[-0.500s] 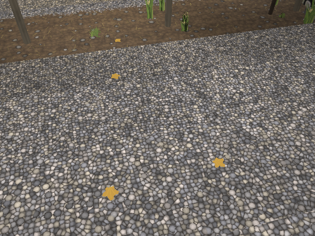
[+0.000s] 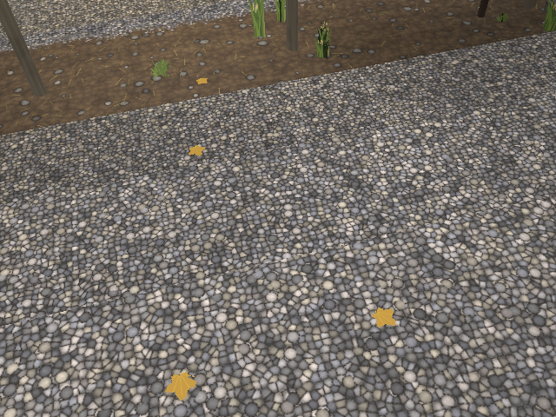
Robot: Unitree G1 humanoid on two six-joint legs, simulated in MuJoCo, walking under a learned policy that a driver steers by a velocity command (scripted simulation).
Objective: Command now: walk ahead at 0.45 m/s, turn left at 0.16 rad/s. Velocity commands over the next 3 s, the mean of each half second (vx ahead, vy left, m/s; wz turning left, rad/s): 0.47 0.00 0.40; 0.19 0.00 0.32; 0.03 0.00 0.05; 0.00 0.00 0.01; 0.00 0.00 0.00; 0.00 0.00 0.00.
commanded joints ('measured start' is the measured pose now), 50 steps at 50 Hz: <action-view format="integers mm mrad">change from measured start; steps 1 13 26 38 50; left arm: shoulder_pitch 103 44 -167 -438 -107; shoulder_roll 83 171 119 104 116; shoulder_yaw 4 10 41 18 -12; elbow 0 -27 -189 -369 -238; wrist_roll -5 1 25 8 5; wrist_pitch -30 -18 63 18 -19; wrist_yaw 11 41 -26 -47 26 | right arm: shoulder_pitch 28 33 119 242 56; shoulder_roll -34 -115 -177 -121 -148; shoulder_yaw -6 -18 -21 16 14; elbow -21 -75 -139 -129 -174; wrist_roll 9 5 10 -5 -36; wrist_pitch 18 27 -22 -22 81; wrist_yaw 2 -2 -37 -93 -57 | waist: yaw -15 -106 -2 -118 -34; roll -104 -156 -25 36 -22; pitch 92 10 31 50 -77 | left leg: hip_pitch -192 281 320 320 -181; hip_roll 17 -140 92 -28 -62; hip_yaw -47 105 -302 -342 -174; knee -18 -451 -757 -354 528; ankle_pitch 79 -85 732 229 -105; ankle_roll -11 112 224 100 -57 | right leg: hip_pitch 76 72 -476 -441 -168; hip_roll -262 -280 -128 -56 -421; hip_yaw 212 -64 70 93 410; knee -220 292 690 123 -100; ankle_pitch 286 1061 122 715 550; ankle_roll -57 -9 101 70 -240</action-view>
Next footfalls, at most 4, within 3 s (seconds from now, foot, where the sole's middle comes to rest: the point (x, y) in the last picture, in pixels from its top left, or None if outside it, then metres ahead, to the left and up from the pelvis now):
0.28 left None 0.22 0.06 -0.78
0.88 right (299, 396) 0.65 0.01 -0.95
1.26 left None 0.54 0.16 -0.95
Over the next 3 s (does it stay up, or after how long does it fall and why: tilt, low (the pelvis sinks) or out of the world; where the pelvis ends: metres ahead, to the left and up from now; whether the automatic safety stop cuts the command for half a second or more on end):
stays up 0.56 0.08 -0.18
